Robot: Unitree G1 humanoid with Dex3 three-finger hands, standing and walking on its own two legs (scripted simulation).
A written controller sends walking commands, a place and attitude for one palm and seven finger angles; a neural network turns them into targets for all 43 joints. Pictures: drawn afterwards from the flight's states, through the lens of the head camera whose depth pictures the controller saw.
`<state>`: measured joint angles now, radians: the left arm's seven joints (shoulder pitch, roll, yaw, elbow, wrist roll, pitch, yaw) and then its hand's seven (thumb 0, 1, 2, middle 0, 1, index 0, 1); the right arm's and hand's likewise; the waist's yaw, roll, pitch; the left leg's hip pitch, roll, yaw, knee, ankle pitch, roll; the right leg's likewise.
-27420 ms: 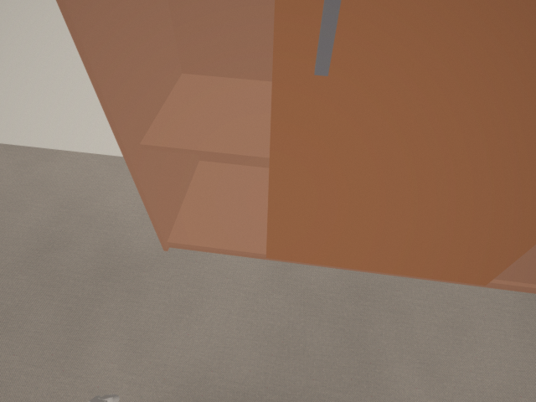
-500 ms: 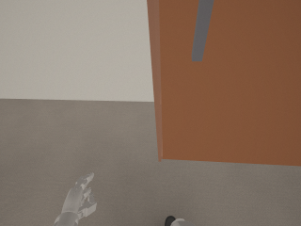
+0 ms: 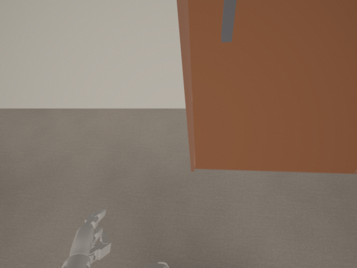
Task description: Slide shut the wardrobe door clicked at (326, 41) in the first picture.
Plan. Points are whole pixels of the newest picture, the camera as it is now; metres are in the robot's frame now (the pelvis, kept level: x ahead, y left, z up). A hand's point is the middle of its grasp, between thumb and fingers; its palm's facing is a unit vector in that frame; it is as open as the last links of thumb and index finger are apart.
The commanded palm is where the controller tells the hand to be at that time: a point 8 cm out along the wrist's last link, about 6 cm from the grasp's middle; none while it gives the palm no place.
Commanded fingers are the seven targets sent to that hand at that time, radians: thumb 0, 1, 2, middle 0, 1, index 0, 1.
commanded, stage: stop stepping back and stand still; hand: right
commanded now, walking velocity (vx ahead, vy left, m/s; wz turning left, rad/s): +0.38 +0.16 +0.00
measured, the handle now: out of the picture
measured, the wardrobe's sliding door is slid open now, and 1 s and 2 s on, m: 0.01 0.01 0.01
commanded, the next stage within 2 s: let the arm hang, fingers relaxed in 0.66 s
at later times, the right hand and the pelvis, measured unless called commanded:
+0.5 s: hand out of the picture +0.13 -0.27 +0.17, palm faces +0.46 +0.81 -0.36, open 7.4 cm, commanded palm +0.07 -0.31 +0.18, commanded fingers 0.00 -0.90 -0.90 0.20 0.30 0.20 0.30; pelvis -0.07 -0.01 +0.00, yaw -1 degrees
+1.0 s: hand out of the picture +0.04 -0.22 -0.15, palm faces +0.00 +0.97 -0.23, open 7.4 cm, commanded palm none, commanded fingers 0.00 -0.90 -0.90 0.20 0.30 0.20 0.30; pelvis -0.08 -0.02 -0.01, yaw -2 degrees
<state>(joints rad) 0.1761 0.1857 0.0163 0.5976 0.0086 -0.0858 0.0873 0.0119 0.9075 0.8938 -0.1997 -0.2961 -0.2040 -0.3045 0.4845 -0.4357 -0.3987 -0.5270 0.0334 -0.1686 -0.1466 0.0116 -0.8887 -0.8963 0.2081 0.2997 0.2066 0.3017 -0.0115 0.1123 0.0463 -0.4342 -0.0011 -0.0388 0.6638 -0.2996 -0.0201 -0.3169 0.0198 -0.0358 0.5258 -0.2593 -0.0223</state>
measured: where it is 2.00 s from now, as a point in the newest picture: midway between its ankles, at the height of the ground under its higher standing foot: outside the picture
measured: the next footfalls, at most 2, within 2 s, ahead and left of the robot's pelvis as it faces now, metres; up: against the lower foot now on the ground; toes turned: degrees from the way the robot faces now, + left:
left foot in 0.14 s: +0.01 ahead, +0.10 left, +0.00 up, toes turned +2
right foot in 0.40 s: +0.02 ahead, -0.13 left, +0.00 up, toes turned -5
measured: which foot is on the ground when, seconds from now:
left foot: up 0.00-0.12, down 0.14-0.76, up 0.78-0.98, down 1.00-1.00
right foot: down 0.00-0.14, up 0.16-0.38, down 0.40-1.00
